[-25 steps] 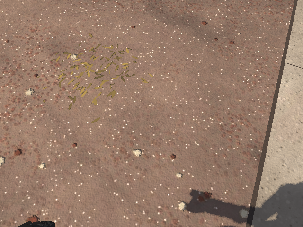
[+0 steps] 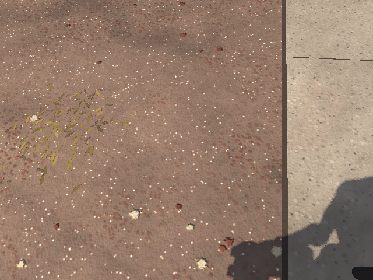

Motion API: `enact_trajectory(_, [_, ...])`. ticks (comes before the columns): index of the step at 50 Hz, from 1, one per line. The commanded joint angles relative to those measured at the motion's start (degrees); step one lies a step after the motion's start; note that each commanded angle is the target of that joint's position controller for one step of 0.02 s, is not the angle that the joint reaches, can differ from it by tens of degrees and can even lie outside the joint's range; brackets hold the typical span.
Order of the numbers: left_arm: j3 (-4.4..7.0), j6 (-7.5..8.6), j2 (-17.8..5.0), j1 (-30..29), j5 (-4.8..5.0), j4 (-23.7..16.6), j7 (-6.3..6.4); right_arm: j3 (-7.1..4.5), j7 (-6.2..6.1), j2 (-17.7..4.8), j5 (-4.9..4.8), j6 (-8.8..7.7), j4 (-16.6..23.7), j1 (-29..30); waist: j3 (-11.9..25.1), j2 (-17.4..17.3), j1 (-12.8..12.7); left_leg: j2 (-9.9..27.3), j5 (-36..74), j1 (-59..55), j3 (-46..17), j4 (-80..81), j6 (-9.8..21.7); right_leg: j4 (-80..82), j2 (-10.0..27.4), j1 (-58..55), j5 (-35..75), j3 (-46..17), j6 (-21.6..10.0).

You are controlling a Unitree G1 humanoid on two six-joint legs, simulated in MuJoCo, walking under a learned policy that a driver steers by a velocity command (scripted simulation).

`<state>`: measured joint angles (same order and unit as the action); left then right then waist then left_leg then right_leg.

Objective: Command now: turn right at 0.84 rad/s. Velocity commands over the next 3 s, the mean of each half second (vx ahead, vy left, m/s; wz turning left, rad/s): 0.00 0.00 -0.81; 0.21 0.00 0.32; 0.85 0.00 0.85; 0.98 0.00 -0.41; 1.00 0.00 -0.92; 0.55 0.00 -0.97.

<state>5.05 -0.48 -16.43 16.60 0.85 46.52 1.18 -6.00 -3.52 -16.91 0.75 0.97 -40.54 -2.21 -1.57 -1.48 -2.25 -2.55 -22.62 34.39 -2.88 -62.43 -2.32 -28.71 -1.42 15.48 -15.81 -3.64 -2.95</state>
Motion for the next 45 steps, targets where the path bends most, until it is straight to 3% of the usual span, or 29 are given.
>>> enact_trajectory(1, [2.26,0.51,-9.3,-3.6,0.58,-6.5,1.44,-0.6,0.16,-2.6,-0.37,-1.57,4.8,3.2,7.7,7.0,2.2,-0.3,4.4,7.9,-3.5,0.2,-0.9,7.0,12.1,-13.4,29.4,-17.5,-8.4])
enact_trajectory(5, [3.14,-0.64,-11.0,-2.7,0.85,-8.8,2.14,-0.07,0.82,-2.0,-0.85,-2.38,5.3,5.0,7.5,9.1,1.2,-1.8,6.4,5.5,-4.5,12.7,-2.1,5.8,10.2,-13.9,24.9,-20.6,-7.6])
enact_trajectory(11, [3.76,-1.79,-11.9,-6.0,0.83,-13.2,1.59,-0.51,2.31,-4.0,-1.43,-3.78,5.1,3.9,7.5,12.4,1.0,-3.6,5.8,-4.6,-5.3,24.5,-2.0,3.3,8.2,-9.1,26.0,-27.6,-7.2])
enact_trajectory(13, [3.71,-2.02,-11.8,-8.1,1.15,-14.7,1.37,-0.98,2.77,-5.3,-1.66,-4.35,4.5,1.5,7.9,13.5,1.9,-3.3,6.4,-9.7,-5.4,31.1,-1.3,2.1,7.1,-8.4,26.3,-29.8,-6.2])
enact_trajectory(15, [3.2,-2.17,-10.8,-10.7,1.69,-16.3,1.28,-1.79,3.04,-6.5,-1.7,-4.76,3.1,-2.5,8.2,12.6,3.9,-0.9,16.7,-20.5,-4.3,43.3,0.1,-0.8,3.7,-4.1,18.6,-29.3,-3.7])
enact_trajectory(16, [2.25,-2.3,-7.7,-7.5,1.04,-16.3,1.17,-2.34,2.83,-8.6,-1.16,-4.47,3.2,-3.6,11.3,6.3,2.3,8.0,20.8,-29.8,-10.6,44.2,3.5,-8.3,0.0,1.4,1.0,-25.4,-1.5])
enact_trajectory(17, [1.18,-2.14,-4.3,-2.2,0.06,-16.6,0.95,-2.31,2.5,-11.7,0.38,-3.75,4.5,-1.3,11.2,-10.4,-2.3,20.0,36.9,-35.6,-24.7,42.8,11.2,-20.1,-9.1,12.9,-23.1,-14.5,1.5])
enact_trajectory(18, [2.63,-1.37,-10.0,-1.5,-0.34,-16.8,0.59,-2.19,2.9,-10.0,1.77,-3.78,4.3,-3.1,10.2,-14.2,-1.7,27.0,38.2,-32.6,-33.7,44.0,18.7,-33.2,-5.8,18.7,-24.7,-11.2,4.4])
enact_trajectory(19, [3.65,-1.2,-13.9,-2.2,-0.21,-15.3,0.43,-1.42,2.8,-7.2,1.07,-3.81,5.3,-1.4,8.1,-8.8,-1.1,24.6,35.0,-29.5,-27.5,43.3,18.9,-39.5,-2.7,18.9,-19.9,-9.0,6.0])
enact_trajectory(20, [3.84,-1.47,-14.0,-3.4,-0.16,-14.3,0.41,-0.83,2.48,-5.2,0.31,-3.34,5.4,-0.1,6.6,-5.4,-0.6,19.8,30.1,-27.3,-20.4,42.6,16.4,-41.5,-1.7,18.6,-15.6,-7.5,6.9])
enact_trajectory(22, [2.5,-1.95,-10.3,-4.8,0.0,-14.3,0.18,-0.15,1.85,-5.3,-0.67,-2.33,5.2,-0.4,4.7,-4.0,0.6,15.9,28.6,-24.9,-14.7,43.0,15.2,-43.6,-1.4,18.9,-11.4,-4.9,7.9])
enact_trajectory(24, [1.14,-1.54,-7.3,-7.1,0.25,-15.5,-0.08,-0.2,1.51,-6.6,-0.13,-1.77,4.1,-3.1,4.8,-5.3,2.1,14.2,31.6,-26.1,-10.9,43.5,15.5,-38.1,-1.0,18.4,-10.2,-2.0,8.0])
enact_trajectory(27, [-0.1,-1.08,-5.5,-8.9,-0.23,-16.3,-0.09,-0.46,1.64,-8.0,-0.19,-1.31,3.4,-4.6,7.5,-8.2,3.4,14.9,34.1,-28.7,-8.8,42.4,16.1,-26.8,0.4,14.0,-11.5,-0.1,7.9])
enact_trajectory(30, [-1.19,-0.84,-2.7,-7.7,-0.97,-14.9,-0.26,0.83,2.92,-5.9,-0.98,-1.15,2.3,-5.0,8.0,-10.4,3.2,13.0,30.6,-23.9,-8.8,41.9,15.0,-9.1,0.8,1.8,-8.7,1.8,7.3])
enact_trajectory(32, [-0.32,-0.77,-3.9,-4.5,-1.01,-13.2,-0.33,0.77,3.54,-7.3,-2.3,-1.06,2.0,-5.6,5.8,-9.6,1.0,11.3,27.8,-20.0,-9.6,39.6,12.8,7.4,-1.8,-6.9,4.5,4.5,5.7])
enact_trajectory(33, [0.48,-0.74,-6.8,-3.9,-1.0,-13.6,0.0,0.52,3.65,-8.3,-2.65,-1.41,1.9,-7.5,6.2,-8.5,1.4,10.5,23.7,-16.3,-11.1,38.8,10.0,8.4,0.2,-12.4,7.6,1.9,3.9])
enact_trajectory(34, [1.41,-0.99,-10.8,-1.1,-1.55,-14.3,0.75,1.2,4.06,-6.4,-1.63,-2.06,2.8,-7.4,8.6,-1.3,0.9,7.7,12.9,-10.5,-9.4,32.7,5.9,7.0,9.5,-18.9,16.7,-5.3,0.9])
enact_trajectory(35, [2.66,-1.64,-15.5,-1.8,-2.88,-13.6,1.04,1.93,4.14,-3.5,-2.05,-2.79,4.5,-7.1,7.6,14.9,2.2,1.2,-3.0,-2.8,-0.7,24.5,2.3,7.3,20.0,-15.5,21.9,-13.0,-6.6])
enact_trajectory(36, [2.37,-1.25,-12.6,-2.6,-3.55,-14.2,0.88,0.85,3.7,-7.4,-2.32,-2.78,4.6,-5.4,7.1,16.2,-0.3,2.6,-12.0,-2.1,1.7,12.5,0.1,9.5,24.0,-11.2,21.9,-16.3,-12.3])
enact_trajectory(37, [1.42,-0.64,-9.5,-3.7,-3.64,-14.7,0.98,-0.48,3.33,-9.7,-2.89,-2.09,4.0,-5.7,5.1,13.5,-0.3,3.0,-12.8,0.6,0.7,1.8,-0.8,10.3,23.6,-10.0,24.0,-14.8,-13.0])
enact_trajectory(38, [1.09,0.09,-8.0,-4.3,-2.68,-14.6,1.16,-0.66,3.08,-8.6,-2.96,-1.04,2.8,-8.1,5.7,11.6,0.6,5.0,-8.6,3.6,0.2,-2.6,-0.7,12.4,21.0,-11.6,8.3,-11.9,-10.3])
enact_trajectory(39, [0.99,1.03,-7.1,-4.4,-0.97,-14.1,1.25,-0.58,3.1,-7.9,-2.69,-0.24,3.0,-8.4,4.0,12.7,0.3,6.7,-3.4,7.8,-0.1,-4.5,-0.8,15.3,19.9,-12.8,-7.6,-11.4,-8.2])
enact_trajectory(40, [0.88,1.9,-7.0,-3.8,-0.36,-13.5,1.43,-0.41,3.31,-7.0,-2.64,0.04,3.7,-7.1,2.0,13.3,-0.2,7.5,0.2,11.4,-0.2,-5.8,-0.7,17.8,19.8,-13.2,-15.3,-11.7,-7.1])
enact_trajectory(42, [0.9,3.23,-6.8,-2.2,-0.82,-12.9,1.5,-0.12,4.02,-5.7,-2.85,-0.42,5.2,-5.5,0.6,11.3,-0.7,8.0,4.7,14.8,0.7,-5.9,-0.5,20.4,19.7,-15.0,-18.9,-9.9,-6.0])
enact_trajectory(45, [1.48,4.81,-7.0,0.7,-1.24,-11.6,1.3,0.25,4.9,-4.2,-2.69,-1.48,6.7,-3.3,0.0,8.6,-1.7,9.1,8.6,17.7,0.6,-2.0,0.0,21.7,20.8,-19.1,-14.4,-4.9,-5.5])
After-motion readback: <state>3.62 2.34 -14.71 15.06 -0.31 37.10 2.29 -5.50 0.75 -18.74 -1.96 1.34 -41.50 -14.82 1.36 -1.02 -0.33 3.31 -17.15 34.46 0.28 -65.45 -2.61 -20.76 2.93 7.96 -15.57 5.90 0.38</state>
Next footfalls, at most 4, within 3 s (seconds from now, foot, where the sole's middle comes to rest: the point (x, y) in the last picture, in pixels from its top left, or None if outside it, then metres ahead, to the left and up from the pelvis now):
0.32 left None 0.14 0.11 -0.78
0.68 right None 0.00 -0.13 -0.78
1.18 left None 0.30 0.14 -0.78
1.64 right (183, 193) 0.79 0.14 -0.78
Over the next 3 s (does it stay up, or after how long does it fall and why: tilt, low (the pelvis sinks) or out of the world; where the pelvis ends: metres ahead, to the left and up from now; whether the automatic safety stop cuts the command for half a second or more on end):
stays up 1.71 0.09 -0.02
